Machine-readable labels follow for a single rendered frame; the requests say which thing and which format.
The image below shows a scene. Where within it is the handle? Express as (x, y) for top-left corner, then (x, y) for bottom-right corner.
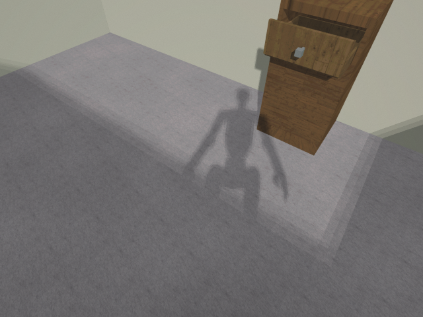
(294, 47), (305, 58)

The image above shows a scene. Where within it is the drawer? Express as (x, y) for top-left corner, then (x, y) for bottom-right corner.
(264, 15), (365, 79)

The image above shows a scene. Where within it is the cabinet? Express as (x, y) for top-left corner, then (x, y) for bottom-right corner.
(257, 0), (393, 155)

